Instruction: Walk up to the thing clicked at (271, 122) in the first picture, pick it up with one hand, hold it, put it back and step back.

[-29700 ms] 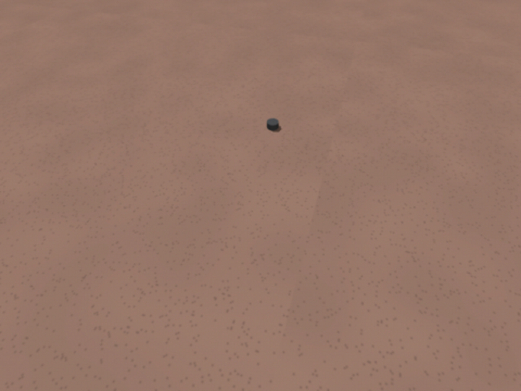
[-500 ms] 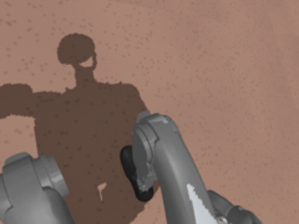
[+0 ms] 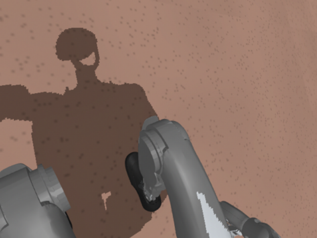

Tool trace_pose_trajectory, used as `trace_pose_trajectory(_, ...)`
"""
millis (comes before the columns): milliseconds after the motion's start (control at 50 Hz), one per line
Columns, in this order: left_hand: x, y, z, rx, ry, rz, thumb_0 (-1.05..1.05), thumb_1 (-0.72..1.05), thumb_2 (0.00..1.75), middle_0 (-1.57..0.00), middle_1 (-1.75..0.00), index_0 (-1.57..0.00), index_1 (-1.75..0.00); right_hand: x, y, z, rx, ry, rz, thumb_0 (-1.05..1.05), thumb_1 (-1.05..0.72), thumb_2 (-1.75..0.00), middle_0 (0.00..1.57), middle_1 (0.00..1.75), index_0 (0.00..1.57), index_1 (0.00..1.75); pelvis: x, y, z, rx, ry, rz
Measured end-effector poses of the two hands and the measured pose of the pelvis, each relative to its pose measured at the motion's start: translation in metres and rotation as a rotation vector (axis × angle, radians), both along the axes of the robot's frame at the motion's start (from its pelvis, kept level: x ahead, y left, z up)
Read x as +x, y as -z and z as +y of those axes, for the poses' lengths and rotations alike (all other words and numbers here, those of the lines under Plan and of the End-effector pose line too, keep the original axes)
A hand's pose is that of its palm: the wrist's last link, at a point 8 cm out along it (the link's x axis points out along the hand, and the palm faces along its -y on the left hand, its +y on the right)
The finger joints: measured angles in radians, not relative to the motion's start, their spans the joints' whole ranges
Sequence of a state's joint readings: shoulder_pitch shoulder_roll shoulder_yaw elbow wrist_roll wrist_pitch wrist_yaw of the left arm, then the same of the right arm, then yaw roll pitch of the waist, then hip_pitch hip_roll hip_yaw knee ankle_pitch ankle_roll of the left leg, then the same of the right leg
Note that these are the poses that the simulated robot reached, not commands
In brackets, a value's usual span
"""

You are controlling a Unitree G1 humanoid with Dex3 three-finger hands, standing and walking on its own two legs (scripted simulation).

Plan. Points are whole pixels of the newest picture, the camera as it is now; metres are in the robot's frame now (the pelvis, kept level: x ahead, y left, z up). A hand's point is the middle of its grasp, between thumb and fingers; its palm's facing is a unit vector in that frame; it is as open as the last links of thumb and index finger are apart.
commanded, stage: open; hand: left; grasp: from above
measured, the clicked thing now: out of the picture +0.44 +0.33 -0.27
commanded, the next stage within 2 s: withdraw in 0.18 s
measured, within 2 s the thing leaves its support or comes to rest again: neither
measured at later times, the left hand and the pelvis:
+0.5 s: hand out of the picture +0.44 +0.33 -0.23, palm faces -0.35 -0.15 -0.93, open 13.9 cm; pelvis +0.00 +0.00 +0.01, yaw +0 degrees
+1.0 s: hand out of the picture +0.40 +0.34 -0.10, palm faces -0.52 -0.15 -0.84, open 14.0 cm; pelvis -0.01 -0.01 +0.05, yaw +7 degrees
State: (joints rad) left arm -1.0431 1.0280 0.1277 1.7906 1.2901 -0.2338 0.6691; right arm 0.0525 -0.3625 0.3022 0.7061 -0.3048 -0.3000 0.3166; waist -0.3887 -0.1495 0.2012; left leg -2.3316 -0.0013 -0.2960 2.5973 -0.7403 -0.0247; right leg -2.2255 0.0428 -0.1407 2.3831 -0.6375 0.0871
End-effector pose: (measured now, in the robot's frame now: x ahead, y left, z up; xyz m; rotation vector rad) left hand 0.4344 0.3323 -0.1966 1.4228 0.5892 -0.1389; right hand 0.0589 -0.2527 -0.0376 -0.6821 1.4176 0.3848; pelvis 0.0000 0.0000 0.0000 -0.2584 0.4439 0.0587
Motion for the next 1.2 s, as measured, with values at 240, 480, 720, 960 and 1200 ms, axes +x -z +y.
trace_pose_trajectory(240, -0.005, -0.001, 0.003, -0.023, 0.007, 0.009, 0.0, -0.48, 0.96, -0.09, -1.03, -0.1, -1.02, -0.005, -0.001, 0.003, -0.009, 0.01, 0.009, 0.0, -0.9, -0.9, 0.21, 0.3, 0.2, 0.3, -0.001, -0.002, 0.0, -0.001, 0.001, -0.003)
trace_pose_trajectory(480, 0.005, -0.016, 0.001, -0.007, 0.049, -0.079, 0.0, -0.48, 0.97, -0.09, -1.02, -0.1, -1.01, 0.0, -0.006, 0.002, -0.018, 0.014, -0.015, 0.0, -0.9, -0.89, 0.21, 0.3, 0.21, 0.3, -0.002, -0.005, 0.001, -0.003, -0.002, 0.005)
trace_pose_trajectory(720, 0.012, -0.13, 0.033, 0.128, -0.054, -0.144, 0.0, -0.51, 0.99, -0.09, -1.0, -0.09, -1.0, 0.033, 0.006, -0.006, 0.073, 0.191, -0.119, 0.0, -0.91, -0.9, 0.21, 0.3, 0.21, 0.3, 0.007, -0.026, -0.001, 0.033, -0.027, 0.126)
trace_pose_trajectory(960, -0.023, -0.162, 0.014, 0.004, 0.024, 0.098, 0.0, -0.52, 1.03, -0.1, -1.02, -0.09, -1.03, 0.049, 0.0, -0.017, 0.043, 0.217, -0.179, 0.0, -0.91, -0.9, 0.2, 0.3, 0.2, 0.3, -0.012, -0.054, -0.012, 0.096, -0.072, 0.101)
trace_pose_trajectory(1200, -0.015, -0.111, 0.012, -0.015, 0.146, -0.011, 0.0, -0.52, 1.02, -0.09, -1.02, -0.09, -1.02, 0.019, 0.004, -0.035, -0.142, 0.217, -0.109, 0.0, -0.9, -0.89, 0.2, 0.3, 0.2, 0.3, -0.01, -0.024, -0.012, 0.084, -0.059, 0.082)
